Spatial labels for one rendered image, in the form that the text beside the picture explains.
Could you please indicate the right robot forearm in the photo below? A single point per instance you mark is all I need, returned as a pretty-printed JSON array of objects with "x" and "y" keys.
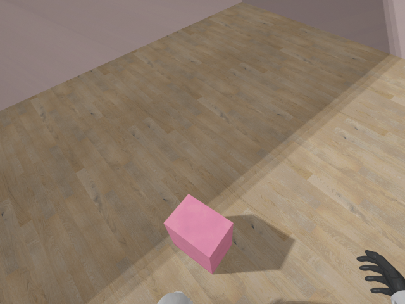
[{"x": 398, "y": 297}]

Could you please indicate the robot right hand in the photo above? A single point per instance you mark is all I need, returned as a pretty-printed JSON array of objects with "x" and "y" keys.
[{"x": 391, "y": 277}]

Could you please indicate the carton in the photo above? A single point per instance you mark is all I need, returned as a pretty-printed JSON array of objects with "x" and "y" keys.
[{"x": 200, "y": 232}]

